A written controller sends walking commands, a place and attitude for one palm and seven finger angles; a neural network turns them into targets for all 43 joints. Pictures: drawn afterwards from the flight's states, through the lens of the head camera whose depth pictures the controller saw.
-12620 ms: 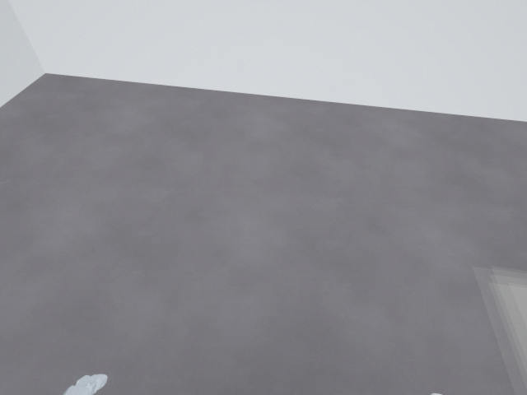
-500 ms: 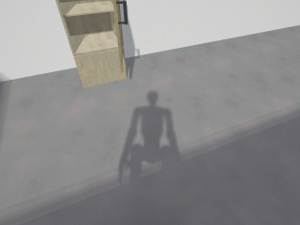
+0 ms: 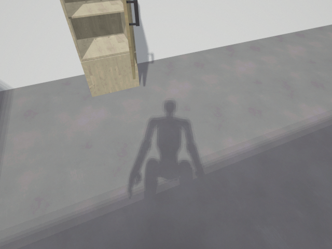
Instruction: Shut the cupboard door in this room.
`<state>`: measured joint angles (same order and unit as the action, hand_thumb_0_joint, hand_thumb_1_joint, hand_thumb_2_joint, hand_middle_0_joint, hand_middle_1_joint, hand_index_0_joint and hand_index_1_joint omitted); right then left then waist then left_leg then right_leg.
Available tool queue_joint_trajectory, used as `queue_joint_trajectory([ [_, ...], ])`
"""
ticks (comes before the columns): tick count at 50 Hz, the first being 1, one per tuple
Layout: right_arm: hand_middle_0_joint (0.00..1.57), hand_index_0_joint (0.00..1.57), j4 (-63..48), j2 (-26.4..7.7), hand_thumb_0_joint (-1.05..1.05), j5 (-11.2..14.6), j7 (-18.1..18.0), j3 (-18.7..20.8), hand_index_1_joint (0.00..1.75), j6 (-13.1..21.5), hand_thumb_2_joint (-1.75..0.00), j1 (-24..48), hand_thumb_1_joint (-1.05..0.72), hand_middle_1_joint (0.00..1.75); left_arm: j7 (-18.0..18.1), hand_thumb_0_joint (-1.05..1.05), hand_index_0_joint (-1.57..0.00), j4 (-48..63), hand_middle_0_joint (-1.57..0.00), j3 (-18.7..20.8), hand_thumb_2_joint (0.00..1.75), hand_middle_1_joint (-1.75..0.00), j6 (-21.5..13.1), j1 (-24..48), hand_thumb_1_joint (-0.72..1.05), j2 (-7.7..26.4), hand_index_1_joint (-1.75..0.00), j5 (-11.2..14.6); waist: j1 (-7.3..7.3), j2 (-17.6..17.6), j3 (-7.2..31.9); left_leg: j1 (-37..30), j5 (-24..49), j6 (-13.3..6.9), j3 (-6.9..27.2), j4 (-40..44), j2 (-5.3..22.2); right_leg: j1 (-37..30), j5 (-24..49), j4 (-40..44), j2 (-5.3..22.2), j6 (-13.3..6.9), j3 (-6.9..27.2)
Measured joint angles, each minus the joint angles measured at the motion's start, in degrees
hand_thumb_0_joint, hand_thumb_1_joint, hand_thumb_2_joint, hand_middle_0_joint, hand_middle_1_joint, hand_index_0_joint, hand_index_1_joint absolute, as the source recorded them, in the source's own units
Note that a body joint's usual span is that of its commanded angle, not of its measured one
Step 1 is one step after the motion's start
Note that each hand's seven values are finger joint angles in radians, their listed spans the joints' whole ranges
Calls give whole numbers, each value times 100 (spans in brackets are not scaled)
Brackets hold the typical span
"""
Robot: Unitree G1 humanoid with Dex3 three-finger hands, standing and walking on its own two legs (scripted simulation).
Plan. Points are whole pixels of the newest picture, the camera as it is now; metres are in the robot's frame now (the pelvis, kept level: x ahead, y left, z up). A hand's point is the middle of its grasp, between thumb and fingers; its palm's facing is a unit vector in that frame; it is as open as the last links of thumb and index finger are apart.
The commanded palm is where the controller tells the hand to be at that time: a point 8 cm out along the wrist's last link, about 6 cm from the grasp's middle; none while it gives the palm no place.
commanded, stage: look at it before walking up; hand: left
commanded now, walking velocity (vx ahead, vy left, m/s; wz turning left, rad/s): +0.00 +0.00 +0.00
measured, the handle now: (133, 13) +1.31 +0.28 +0.05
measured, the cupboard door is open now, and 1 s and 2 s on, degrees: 75 75 75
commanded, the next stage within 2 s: walk around to get in front in 0.22 s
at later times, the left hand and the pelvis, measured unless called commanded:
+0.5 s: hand out of the picture +0.06 +0.22 -0.16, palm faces -0.02 -0.95 -0.31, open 7.4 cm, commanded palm none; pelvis +0.00 -0.01 +0.00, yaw -3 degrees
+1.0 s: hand out of the picture +0.08 +0.11 -0.16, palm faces -0.21 -0.95 -0.25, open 7.4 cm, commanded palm none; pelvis +0.04 -0.07 +0.00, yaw -17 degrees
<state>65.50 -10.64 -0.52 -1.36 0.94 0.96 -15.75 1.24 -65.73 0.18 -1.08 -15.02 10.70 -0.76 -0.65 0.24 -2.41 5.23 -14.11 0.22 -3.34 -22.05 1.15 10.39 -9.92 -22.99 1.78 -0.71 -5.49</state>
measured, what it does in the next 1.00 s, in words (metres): lifts its left foot, turning right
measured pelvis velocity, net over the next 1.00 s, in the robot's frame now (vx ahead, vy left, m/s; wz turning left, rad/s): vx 0.04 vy -0.07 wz -0.30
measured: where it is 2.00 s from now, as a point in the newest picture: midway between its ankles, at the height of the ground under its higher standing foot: (198, 230)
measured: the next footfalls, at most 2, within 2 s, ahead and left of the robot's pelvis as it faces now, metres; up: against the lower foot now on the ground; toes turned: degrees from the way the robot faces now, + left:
left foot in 1.42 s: +0.37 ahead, -0.01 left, +0.00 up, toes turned -26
right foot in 1.94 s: +0.43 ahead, -0.35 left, +0.00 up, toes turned -53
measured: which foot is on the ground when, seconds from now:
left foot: down 0.00-0.78, up 0.80-1.00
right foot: down 0.00-1.00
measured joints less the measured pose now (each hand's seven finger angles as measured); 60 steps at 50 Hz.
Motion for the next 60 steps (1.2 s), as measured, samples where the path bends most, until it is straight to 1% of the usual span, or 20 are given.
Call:
queue_joint_trajectory([
  [17,20,20,-87,-557,0,-28,84,7,30,-30,-90,374,-90,30,-99,0,-20,116,-20,57,90,-29,-25,461,90,535,-30,-4,13,22,-15,-12,81,69,53,140,71,-52,84,194,-79,-68,-60],
  [22,20,20,-209,-635,0,-47,31,16,30,-73,-90,548,-90,30,-74,0,-20,209,-20,83,90,-29,71,553,90,597,-30,5,-39,52,-5,63,-14,94,-63,7,129,76,46,74,-137,-78,50],
  [27,20,19,-482,-476,0,-59,-9,28,30,-166,-90,662,-90,30,-101,0,-20,365,-20,112,90,-29,266,534,90,473,-30,-10,-43,56,-87,270,-270,104,-320,-402,214,430,-121,-387,-215,-86,304],
  [30,20,19,-636,-325,0,-66,-3,36,30,-201,-90,653,-90,30,-152,0,-20,501,-20,136,90,-29,357,508,90,397,-30,-24,-40,-14,-170,369,-407,101,-509,-618,227,729,-275,-836,-230,-68,480],
  [31,20,20,-677,-275,0,-69,-1,43,30,-200,-90,640,-90,30,-170,0,-20,552,-20,151,90,-29,389,503,90,378,-30,-33,-45,-47,-212,380,-452,100,-582,-685,226,878,-447,-1186,-210,-15,494],
  [34,20,20,-728,-161,0,-83,2,79,30,-182,-90,568,-90,30,-203,0,-20,703,-20,219,90,-29,489,487,90,288,-30,-59,-42,-38,-327,347,-571,130,-750,-828,299,1265,-1379,-2464,-176,127,438],
  [35,20,20,-731,-144,0,-90,7,96,30,-184,-90,534,-90,30,-214,0,-20,754,-20,238,90,-29,501,480,90,246,-30,-63,-37,5,-346,339,-608,163,-784,-873,350,1310,-1542,-2659,-151,146,382],
  [36,20,20,-727,-140,0,-102,16,115,30,-193,-90,501,-90,30,-230,0,-20,810,-20,254,90,-29,497,465,90,202,-30,-65,-37,61,-358,333,-655,208,-815,-929,414,1295,-1631,-2682,-113,157,305],
  [37,20,20,-715,-150,0,-112,29,133,30,-208,-90,468,-90,30,-253,0,-20,868,-20,263,90,-29,474,435,90,159,-30,-66,-46,129,-356,335,-722,263,-848,-1015,492,1218,-1615,-2533,-75,167,221],
  [38,20,20,-703,-172,0,-116,47,149,30,-230,-90,429,-90,30,-281,0,-20,925,-20,265,90,-29,429,386,90,124,-30,-69,-64,206,-333,364,-827,326,-876,-1170,592,1077,-1461,-2221,-51,175,134],
  [39,21,20,-703,-196,0,-107,68,162,30,-253,-90,373,-90,30,-307,0,-20,986,-20,262,90,-29,354,314,90,112,-30,-74,-81,271,-281,467,-998,351,-882,-1461,707,896,-1211,-1777,-55,141,72],
  [40,21,20,-693,-219,0,-93,82,181,30,-296,-90,365,-90,30,-299,0,-20,1007,-20,259,90,-29,256,276,90,98,-30,-89,-91,341,-261,702,-1346,344,-733,-2058,784,922,-1119,-1787,-143,-29,26],
  [41,21,20,-688,-238,0,-85,93,190,30,-358,-90,385,-90,30,-261,0,-20,1015,-20,247,90,-29,182,246,90,76,-30,-73,-95,373,-272,979,-1639,328,-469,-2748,735,944,-1142,-1879,-210,-195,4],
  [42,20,20,-693,-253,0,-80,108,199,30,-404,-90,415,-90,30,-220,0,-20,1017,-20,243,90,-29,133,207,90,46,-30,-56,-89,385,-296,1241,-1704,301,-235,-3354,646,889,-1161,-1856,-260,-321,-12],
  [43,20,20,-702,-261,0,-78,126,209,30,-422,-90,453,-90,30,-192,0,-20,1018,-20,245,90,-29,96,151,90,21,-30,-42,-100,367,-309,1485,-1596,280,-95,-3843,567,799,-1139,-1733,-301,-403,-3],
  [45,20,20,-756,-273,1,-94,173,228,30,-390,-90,559,-90,30,-160,0,-20,991,-20,236,90,-29,36,0,90,-14,-30,-25,-149,276,-315,1904,-1162,273,12,-4430,465,593,-970,-1337,-365,-462,106],
  [48,20,20,-911,-321,1,-113,229,274,30,-303,-90,748,-91,30,-169,0,-20,885,-20,195,90,-29,-36,-274,90,-84,-30,-22,-192,174,-263,2352,-491,323,95,-4564,434,290,-661,-671,-449,-475,354],
  [52,20,19,-1096,-395,0,-115,241,321,30,-209,-90,930,-91,30,-197,0,-20,731,-20,160,90,-29,-112,-618,90,-170,-30,-27,-216,137,-135,2714,34,416,284,-4387,463,-41,-440,-66,-526,-479,667],
  [56,20,19,-1156,-433,0,-113,224,333,30,-198,-90,1015,-91,30,-182,0,-20,653,-20,159,90,-30,-176,-866,90,-211,-30,-36,-273,167,-27,2880,221,499,423,-4151,513,-335,-473,203,-591,-464,888],
  [60,20,19,-1181,-399,0,-103,226,304,30,-226,-90,1104,-91,30,-137,0,-20,622,-20,156,90,-30,-222,-1037,90,-229,-30,-60,-371,181,27,2926,189,538,409,-3809,515,-589,-617,324,-621,-431,1121],
])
